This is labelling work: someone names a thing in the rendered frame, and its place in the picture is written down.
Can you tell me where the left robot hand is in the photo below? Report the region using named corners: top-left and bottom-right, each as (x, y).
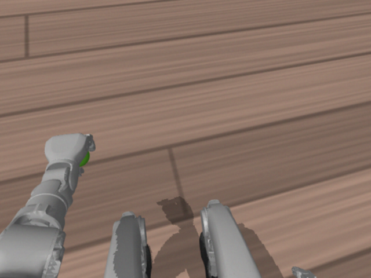
top-left (45, 133), bottom-right (96, 177)

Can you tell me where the ball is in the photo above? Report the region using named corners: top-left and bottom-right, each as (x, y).
top-left (79, 151), bottom-right (90, 167)

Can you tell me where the right robot foot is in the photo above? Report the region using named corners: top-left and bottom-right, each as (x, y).
top-left (199, 232), bottom-right (218, 278)

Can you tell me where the left robot arm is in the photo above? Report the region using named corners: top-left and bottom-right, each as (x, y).
top-left (0, 159), bottom-right (79, 278)

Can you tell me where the right robot hand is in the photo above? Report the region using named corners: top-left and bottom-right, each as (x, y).
top-left (292, 266), bottom-right (317, 278)

